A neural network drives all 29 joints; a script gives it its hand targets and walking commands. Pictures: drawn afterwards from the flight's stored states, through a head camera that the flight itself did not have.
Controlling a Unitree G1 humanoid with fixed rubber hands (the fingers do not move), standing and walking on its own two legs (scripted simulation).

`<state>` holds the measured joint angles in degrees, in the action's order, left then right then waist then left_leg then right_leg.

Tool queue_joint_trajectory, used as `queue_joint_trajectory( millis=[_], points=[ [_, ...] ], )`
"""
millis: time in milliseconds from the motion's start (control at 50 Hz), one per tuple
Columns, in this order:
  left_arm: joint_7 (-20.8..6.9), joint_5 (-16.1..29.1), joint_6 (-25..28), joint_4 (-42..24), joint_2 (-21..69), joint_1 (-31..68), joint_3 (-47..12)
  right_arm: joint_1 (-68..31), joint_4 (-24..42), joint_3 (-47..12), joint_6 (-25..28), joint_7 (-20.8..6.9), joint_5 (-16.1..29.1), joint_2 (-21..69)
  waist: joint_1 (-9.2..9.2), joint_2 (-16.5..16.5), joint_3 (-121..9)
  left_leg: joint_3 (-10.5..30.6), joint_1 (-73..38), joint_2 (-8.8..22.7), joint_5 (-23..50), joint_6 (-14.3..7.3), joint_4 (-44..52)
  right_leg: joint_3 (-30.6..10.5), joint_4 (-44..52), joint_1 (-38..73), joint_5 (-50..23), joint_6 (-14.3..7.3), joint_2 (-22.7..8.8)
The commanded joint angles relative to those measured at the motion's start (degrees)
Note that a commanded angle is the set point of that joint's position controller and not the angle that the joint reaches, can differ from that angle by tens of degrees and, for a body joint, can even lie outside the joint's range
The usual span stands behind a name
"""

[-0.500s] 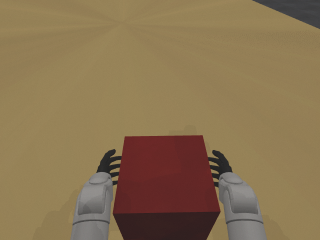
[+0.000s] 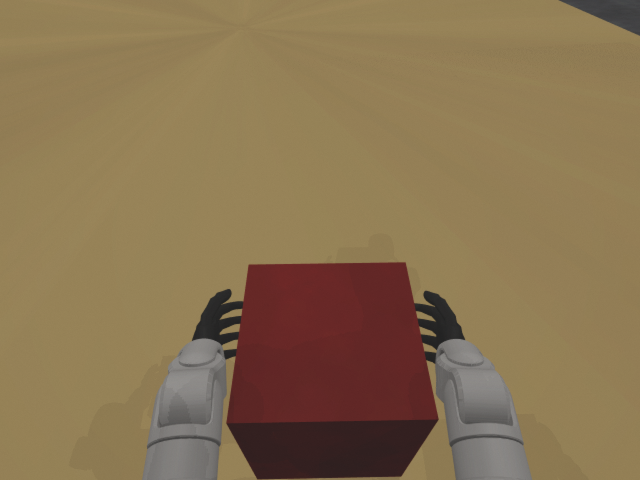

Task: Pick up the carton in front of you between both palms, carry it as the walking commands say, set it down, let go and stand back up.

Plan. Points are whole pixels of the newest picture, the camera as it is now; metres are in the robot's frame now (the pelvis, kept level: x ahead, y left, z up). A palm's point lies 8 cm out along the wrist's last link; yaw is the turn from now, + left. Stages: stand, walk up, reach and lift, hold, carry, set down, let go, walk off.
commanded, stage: hold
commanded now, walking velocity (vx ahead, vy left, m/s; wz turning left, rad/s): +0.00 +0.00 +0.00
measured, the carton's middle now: (328, 375) +0.29 +0.00 -0.04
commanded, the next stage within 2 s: set down in 0.26 s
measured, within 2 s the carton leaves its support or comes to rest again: neither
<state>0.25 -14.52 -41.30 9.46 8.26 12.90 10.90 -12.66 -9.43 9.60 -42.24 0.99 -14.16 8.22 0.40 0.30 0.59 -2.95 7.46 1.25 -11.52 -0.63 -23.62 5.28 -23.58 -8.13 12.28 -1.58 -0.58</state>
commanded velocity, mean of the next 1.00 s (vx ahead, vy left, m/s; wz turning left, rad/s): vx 0.00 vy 0.00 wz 0.00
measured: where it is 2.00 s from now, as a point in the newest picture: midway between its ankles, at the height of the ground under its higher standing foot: outside the picture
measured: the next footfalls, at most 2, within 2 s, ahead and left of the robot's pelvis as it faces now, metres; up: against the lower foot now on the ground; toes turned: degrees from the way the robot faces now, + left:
none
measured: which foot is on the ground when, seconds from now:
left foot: down 0.00-1.00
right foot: down 0.00-1.00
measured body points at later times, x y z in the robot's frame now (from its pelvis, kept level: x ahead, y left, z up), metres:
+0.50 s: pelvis -0.05 +0.02 -0.01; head -0.08 +0.01 +0.44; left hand +0.29 +0.16 +0.04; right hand +0.29 -0.14 +0.03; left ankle +0.00 +0.12 -0.74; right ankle +0.01 -0.10 -0.74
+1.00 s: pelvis -0.06 +0.01 -0.10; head +0.17 +0.00 +0.29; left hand +0.35 +0.16 -0.18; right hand +0.36 -0.14 -0.19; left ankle +0.00 +0.12 -0.74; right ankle +0.01 -0.09 -0.74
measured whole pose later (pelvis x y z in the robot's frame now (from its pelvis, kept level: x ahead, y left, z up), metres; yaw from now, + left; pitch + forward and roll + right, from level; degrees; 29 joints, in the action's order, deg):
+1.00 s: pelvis -0.06 +0.01 -0.10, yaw +1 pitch +27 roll +1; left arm 3.3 -12.4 -9.2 28.4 9.1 37.2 24.5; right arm -39.1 -32.5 21.2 -9.9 -0.4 -13.1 3.1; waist 0.3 0.5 3.1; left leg 1.2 67.9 -2.5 -21.0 0.2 -61.7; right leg -0.9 -62.1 -69.1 20.2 -1.3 2.0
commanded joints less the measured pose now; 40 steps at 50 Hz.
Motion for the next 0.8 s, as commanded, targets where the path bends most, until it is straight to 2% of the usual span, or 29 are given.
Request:
queue_joint_trajectory(
  millis=[0,40,160,260,340,420,440,500,560,600,680,780],
  points=[
    [-11.8,12.4,2.0,-3.8,49.0,23.4,-28.7,-24.4,5.0,-28.3,3.1,-10.8,12.1,48.5,-0.49,-0.9,-16.3,8.9,-4.0,-6.3,20.6,-0.4,1.8,-11.6,2.5,14.6,-25.9,0.3,4.1],
    [-11.9,12.6,2.1,-2.9,49.2,23.9,-28.7,-24.3,4.1,-27.7,3.1,-10.9,11.9,48.6,-1.08,-0.1,-15.8,9.0,-2.4,-6.5,19.4,-0.3,2.8,-11.4,2.0,16.7,-26.7,0.6,4.2],
    [-11.9,10.6,2.1,1.4,49.8,24.9,-25.8,-27.9,2.0,-27.4,2.6,-12.0,12.0,49.6,0.31,-0.6,-11.9,8.6,-1.8,-5.8,8.9,-1.3,4.7,-10.5,3.3,13.3,-13.6,0.9,4.1],
    [-12.8,10.0,2.0,3.8,51.4,28.6,-24.7,-31.0,-0.7,-26.0,2.5,-13.2,11.5,50.8,0.04,0.0,-9.5,8.5,-1.3,-5.0,1.8,-1.5,5.3,-10.2,3.7,10.2,-5.2,0.4,4.0],
    [-13.8,8.7,3.3,10.4,53.2,39.7,-20.6,-41.6,-8.1,-20.6,4.1,-14.7,8.9,50.7,-0.56,1.3,-6.4,8.4,2.3,-4.2,-10.4,-2.0,5.1,-9.2,1.8,7.0,5.7,-0.4,4.4],
    [-13.8,4.4,6.4,21.2,53.4,50.9,-12.1,-53.7,-19.3,-10.5,7.5,-16.3,3.7,50.0,-1.23,2.3,-4.2,9.3,2.6,-3.6,-19.6,-2.5,3.6,-8.8,-1.6,1.8,12.2,-0.5,4.8],
    [-13.4,2.8,7.0,23.5,51.9,52.3,-9.0,-54.6,-22.4,-7.6,8.2,-16.0,2.3,49.1,-1.28,1.3,-2.9,9.3,1.1,-4.1,-17.7,-2.1,1.8,-9.1,-1.4,-1.3,12.7,-0.7,4.4],
    [-11.3,-2.0,9.1,28.7,47.2,55.4,0.8,-57.7,-28.4,0.4,10.3,-14.9,-2.8,44.6,0.04,-0.3,-1.6,8.6,4.7,-4.4,-20.2,-2.0,0.1,-8.9,-3.4,-3.5,16.0,-0.9,4.6],
    [-9.1,-7.3,10.4,31.2,40.5,52.8,9.3,-55.2,-32.0,8.8,11.9,-13.2,-7.9,37.1,0.67,-1.3,-0.8,7.9,6.7,-5.3,-18.1,-1.3,-2.8,-8.7,-5.1,-8.0,15.6,-1.0,4.9],
    [-8.2,-9.5,12.0,31.4,36.0,50.7,12.5,-53.2,-32.5,12.1,13.7,-12.2,-10.1,32.2,0.48,-1.4,-1.9,7.0,10.3,-5.8,-15.4,-0.7,-5.2,-8.4,-7.0,-10.7,13.4,-1.0,5.2],
    [-7.7,-8.4,17.6,30.1,33.3,51.0,11.1,-51.9,-32.5,11.9,19.6,-11.1,-10.3,28.4,-0.43,-0.6,-7.8,6.0,19.2,-6.7,-8.2,0.2,-12.0,-8.1,-13.0,-18.3,7.0,-1.0,5.7],
    [-7.7,-3.2,27.4,28.5,40.7,53.3,0.9,-54.0,-30.8,3.0,29.1,-11.1,-6.2,34.3,-1.53,0.0,-21.6,6.3,26.1,-8.3,-1.1,0.8,-20.4,-7.7,-21.1,-24.2,-0.3,-0.4,7.1]
  ],
)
